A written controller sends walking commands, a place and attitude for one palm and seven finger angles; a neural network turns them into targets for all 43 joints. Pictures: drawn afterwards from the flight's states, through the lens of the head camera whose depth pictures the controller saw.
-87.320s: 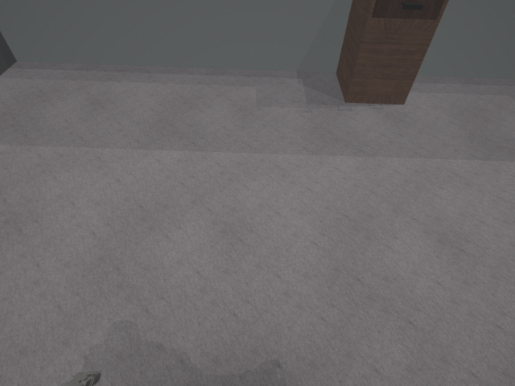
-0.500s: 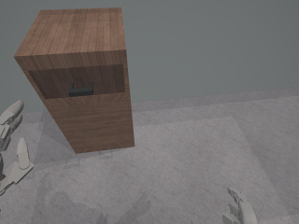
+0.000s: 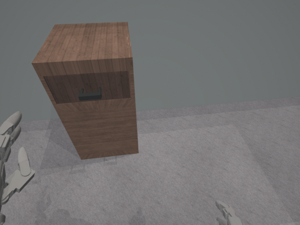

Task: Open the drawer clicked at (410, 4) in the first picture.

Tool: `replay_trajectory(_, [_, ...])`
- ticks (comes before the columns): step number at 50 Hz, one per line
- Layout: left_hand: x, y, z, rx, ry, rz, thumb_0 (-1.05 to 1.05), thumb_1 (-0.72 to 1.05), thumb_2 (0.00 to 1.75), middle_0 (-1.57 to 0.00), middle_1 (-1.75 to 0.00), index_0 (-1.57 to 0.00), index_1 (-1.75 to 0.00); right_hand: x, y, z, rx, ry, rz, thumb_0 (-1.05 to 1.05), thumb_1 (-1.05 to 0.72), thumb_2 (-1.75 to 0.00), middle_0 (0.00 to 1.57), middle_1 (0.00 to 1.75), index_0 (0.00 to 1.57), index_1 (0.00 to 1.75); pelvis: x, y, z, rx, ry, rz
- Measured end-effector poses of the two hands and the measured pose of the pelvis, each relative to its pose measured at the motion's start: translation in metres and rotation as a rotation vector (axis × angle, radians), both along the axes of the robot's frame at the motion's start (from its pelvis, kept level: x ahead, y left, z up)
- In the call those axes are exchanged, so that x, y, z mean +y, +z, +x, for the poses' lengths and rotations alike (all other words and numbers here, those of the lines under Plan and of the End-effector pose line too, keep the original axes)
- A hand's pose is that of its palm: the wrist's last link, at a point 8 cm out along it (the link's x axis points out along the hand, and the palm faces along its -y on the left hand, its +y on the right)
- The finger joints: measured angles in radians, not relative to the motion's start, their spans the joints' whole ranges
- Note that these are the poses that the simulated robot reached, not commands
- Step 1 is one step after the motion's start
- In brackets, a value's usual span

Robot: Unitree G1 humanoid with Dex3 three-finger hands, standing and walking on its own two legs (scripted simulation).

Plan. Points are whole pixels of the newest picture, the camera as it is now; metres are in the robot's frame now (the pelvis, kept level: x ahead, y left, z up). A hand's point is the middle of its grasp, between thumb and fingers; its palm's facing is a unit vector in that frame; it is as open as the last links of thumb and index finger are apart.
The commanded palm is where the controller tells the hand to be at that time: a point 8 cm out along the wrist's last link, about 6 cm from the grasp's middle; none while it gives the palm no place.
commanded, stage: stop stepping back and stand still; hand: left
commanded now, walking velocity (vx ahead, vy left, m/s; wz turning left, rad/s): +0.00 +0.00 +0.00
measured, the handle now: (90, 93) +0.73 +0.32 -0.10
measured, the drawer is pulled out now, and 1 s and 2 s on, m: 0.00 0.00 0.00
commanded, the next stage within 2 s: let the arm hang, fingers relaxed in 0.10 s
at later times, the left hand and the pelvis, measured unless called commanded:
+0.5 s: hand out of the picture +0.07 +0.18 -0.17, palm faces -0.02 -0.98 -0.17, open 7.4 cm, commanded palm none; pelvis +0.01 +0.00 +0.00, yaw +1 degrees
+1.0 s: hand out of the picture -0.01 +0.17 -0.17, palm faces +0.05 -0.97 -0.22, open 7.4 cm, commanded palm none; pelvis +0.01 -0.01 +0.00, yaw +0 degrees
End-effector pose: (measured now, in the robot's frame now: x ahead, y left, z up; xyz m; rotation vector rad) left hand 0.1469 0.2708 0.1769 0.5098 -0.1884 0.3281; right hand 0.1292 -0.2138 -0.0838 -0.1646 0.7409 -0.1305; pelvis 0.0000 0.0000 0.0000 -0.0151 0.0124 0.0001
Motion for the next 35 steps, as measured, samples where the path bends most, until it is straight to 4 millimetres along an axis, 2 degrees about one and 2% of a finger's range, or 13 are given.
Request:
replay_trajectory(5, [0.002, -0.004, 0.0, 0.003, 0.007, -0.026, 0.02, 0.89, 0.9, -0.21, -0.3, -0.21, -0.3, -0.005, -0.001, 0.015, 0.013, 0.011, -0.018, 0.02, -0.9, -0.9, 0.2, 0.3, 0.2, 0.3, 0.002, -0.002, 0.006, -0.008, -0.002, -0.014])
replay_trajectory(10, [0.011, -0.009, 0.01, 0.017, 0.039, -0.04, 0.02, 0.89, 0.9, -0.21, -0.3, -0.21, -0.3, -0.012, 0.009, 0.032, -0.007, 0.007, -0.055, 0.02, -0.9, -0.9, 0.2, 0.3, 0.2, 0.3, 0.003, 0.001, 0.012, -0.011, -0.005, 0.0])
replay_trajectory(11, [0.013, -0.016, 0.015, 0.038, 0.028, -0.023, 0.02, 0.89, 0.9, -0.21, -0.3, -0.21, -0.3, -0.014, 0.009, 0.036, -0.019, 0.024, -0.052, 0.02, -0.9, -0.9, 0.2, 0.3, 0.2, 0.3, 0.004, 0.0, 0.012, -0.003, 0.0, -0.001])
replay_trajectory(13, [0.021, -0.057, 0.029, 0.193, 0.022, -0.041, 0.01, 0.89, 0.9, -0.2, -0.3, -0.2, -0.3, -0.021, -0.001, 0.042, 0.005, 0.061, -0.049, 0.01, -0.9, -0.9, 0.2, 0.3, 0.2, 0.3, 0.006, -0.003, 0.009, 0.007, 0.01, 0.002])
replay_trajectory(16, [0.028, -0.149, 0.035, 0.552, 0.073, -0.162, 0.01, 0.9, 0.9, -0.2, -0.3, -0.2, -0.3, -0.031, -0.017, 0.039, 0.08, 0.064, -0.053, 0.01, -0.9, -0.9, 0.2, 0.3, 0.2, 0.3, 0.008, -0.008, 0.005, 0.009, 0.016, 0.007])
replay_trajectory(18, [0.021, -0.207, 0.02, 0.788, 0.103, -0.25, 0.01, 0.9, 0.9, -0.19, -0.3, -0.19, -0.3, -0.036, -0.023, 0.028, 0.129, 0.046, -0.059, 0.01, -0.9, -0.9, 0.2, 0.3, 0.2, 0.3, 0.008, -0.009, 0.004, 0.002, 0.016, 0.012])
replay_trajectory(20, [0.006, -0.254, -0.005, 0.993, 0.114, -0.328, 0.01, 0.91, 0.9, -0.19, -0.3, -0.19, -0.3, -0.041, -0.027, 0.012, 0.188, 0.024, -0.07, 0.01, -0.9, -0.9, 0.2, 0.3, 0.2, 0.3, 0.006, -0.01, 0.005, -0.008, 0.014, 0.015])
replay_trajectory(22, [-0.014, -0.288, -0.036, 1.163, 0.117, -0.399, 0.01, 0.91, 0.9, -0.19, -0.3, -0.19, -0.3, -0.045, -0.03, -0.008, 0.263, 0.003, -0.083, 0.01, -0.9, -0.9, 0.2, 0.3, 0.2, 0.3, 0.004, -0.008, 0.005, -0.018, 0.012, 0.016])
replay_trajectory(24, [-0.033, -0.31, -0.067, 1.299, 0.12, -0.465, 0.01, 0.91, 0.9, -0.2, -0.3, -0.19, -0.3, -0.047, -0.033, -0.03, 0.35, -0.015, -0.094, 0.01, -0.9, -0.9, 0.2, 0.3, 0.2, 0.3, 0.002, -0.006, 0.006, -0.025, 0.011, 0.016])
replay_trajectory(26, [-0.046, -0.322, -0.098, 1.398, 0.15, -0.518, 0.02, 0.92, 0.9, -0.2, -0.3, -0.2, -0.3, -0.048, -0.036, -0.054, 0.441, -0.032, -0.098, 0.01, -0.9, -0.9, 0.2, 0.3, 0.2, 0.3, 0.0, -0.003, 0.007, -0.027, 0.012, 0.013])
replay_trajectory(30, [-0.049, -0.327, -0.148, 1.531, 0.237, -0.566, 0.01, 0.95, 0.9, -0.2, -0.3, -0.2, -0.3, -0.042, -0.042, -0.096, 0.6, -0.053, -0.086, 0.01, -0.9, -0.9, 0.2, 0.29, 0.2, 0.3, -0.003, 0.001, 0.009, -0.029, 0.017, 0.009])
replay_trajectory(35, [-0.046, -0.319, -0.189, 1.627, 0.324, -0.567, 0.01, 0.94, 0.9, -0.2, -0.3, -0.2, -0.3, -0.026, -0.051, -0.131, 0.713, -0.071, -0.034, 0.01, -0.9, -0.9, 0.2, 0.29, 0.2, 0.3, -0.004, 0.003, 0.01, -0.035, 0.018, 0.007])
